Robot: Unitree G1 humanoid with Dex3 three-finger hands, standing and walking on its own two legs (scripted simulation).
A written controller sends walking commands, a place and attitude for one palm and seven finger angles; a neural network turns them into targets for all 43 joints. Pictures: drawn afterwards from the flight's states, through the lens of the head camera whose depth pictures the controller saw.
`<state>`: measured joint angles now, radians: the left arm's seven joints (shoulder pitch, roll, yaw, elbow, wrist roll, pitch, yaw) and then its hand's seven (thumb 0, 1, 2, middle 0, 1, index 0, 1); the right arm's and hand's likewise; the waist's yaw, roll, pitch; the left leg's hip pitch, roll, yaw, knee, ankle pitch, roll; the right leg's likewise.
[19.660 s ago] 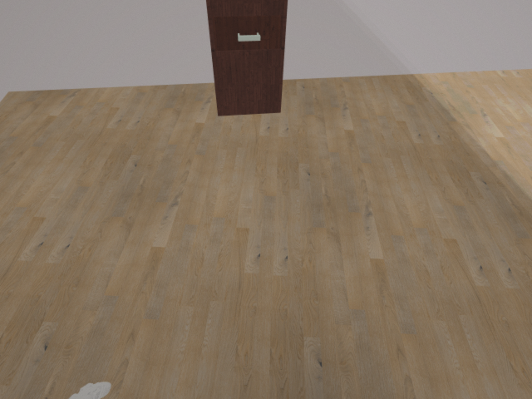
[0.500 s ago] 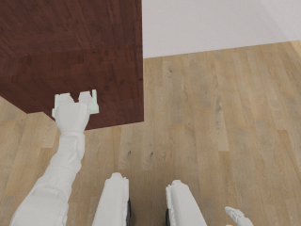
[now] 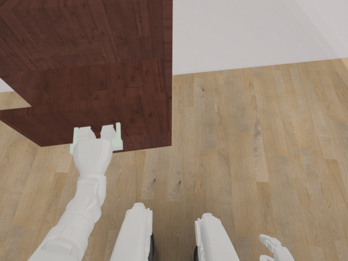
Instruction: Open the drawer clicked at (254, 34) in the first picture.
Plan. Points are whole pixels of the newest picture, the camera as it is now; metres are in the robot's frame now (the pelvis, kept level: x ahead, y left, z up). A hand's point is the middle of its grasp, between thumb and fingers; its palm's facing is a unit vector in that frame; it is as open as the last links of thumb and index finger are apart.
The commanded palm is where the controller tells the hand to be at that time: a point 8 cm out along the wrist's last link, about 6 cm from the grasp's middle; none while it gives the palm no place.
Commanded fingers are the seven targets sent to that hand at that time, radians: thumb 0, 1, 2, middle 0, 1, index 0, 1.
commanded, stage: pull the drawer open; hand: left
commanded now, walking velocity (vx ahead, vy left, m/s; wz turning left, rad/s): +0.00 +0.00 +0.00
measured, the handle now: (97, 138) +0.41 +0.22 -0.07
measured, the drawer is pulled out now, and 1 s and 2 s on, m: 0.13 0.20 0.27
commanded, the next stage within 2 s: none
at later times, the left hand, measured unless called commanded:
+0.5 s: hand (102, 172) +0.33 +0.20 -0.09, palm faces -0.04 -0.06 -1.00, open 5.5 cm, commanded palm +0.29 +0.19 -0.04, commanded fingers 0.00 0.90 0.90 -0.40 -1.35 -0.40 -1.35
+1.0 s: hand (101, 187) +0.29 +0.19 -0.09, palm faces -0.06 -0.07 -1.00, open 5.5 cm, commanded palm +0.25 +0.18 -0.04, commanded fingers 0.00 0.90 0.90 -0.40 -1.35 -0.40 -1.35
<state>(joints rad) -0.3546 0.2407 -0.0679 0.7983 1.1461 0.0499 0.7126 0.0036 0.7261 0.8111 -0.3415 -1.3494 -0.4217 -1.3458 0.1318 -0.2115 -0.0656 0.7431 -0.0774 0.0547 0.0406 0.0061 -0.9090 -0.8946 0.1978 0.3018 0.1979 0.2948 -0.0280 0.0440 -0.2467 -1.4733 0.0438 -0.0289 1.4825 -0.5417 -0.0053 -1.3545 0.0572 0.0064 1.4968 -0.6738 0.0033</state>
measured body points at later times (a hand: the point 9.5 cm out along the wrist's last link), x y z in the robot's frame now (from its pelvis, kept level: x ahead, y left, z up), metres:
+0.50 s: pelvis +0.01 +0.00 +0.00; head +0.14 +0.00 +0.43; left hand +0.32 +0.20 -0.04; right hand +0.16 -0.24 -0.14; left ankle +0.06 +0.12 -0.57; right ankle +0.01 -0.12 -0.57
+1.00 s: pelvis +0.01 +0.00 +0.01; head +0.13 +0.00 +0.44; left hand +0.29 +0.19 -0.03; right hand +0.19 -0.23 -0.13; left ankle +0.06 +0.12 -0.57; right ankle +0.01 -0.12 -0.57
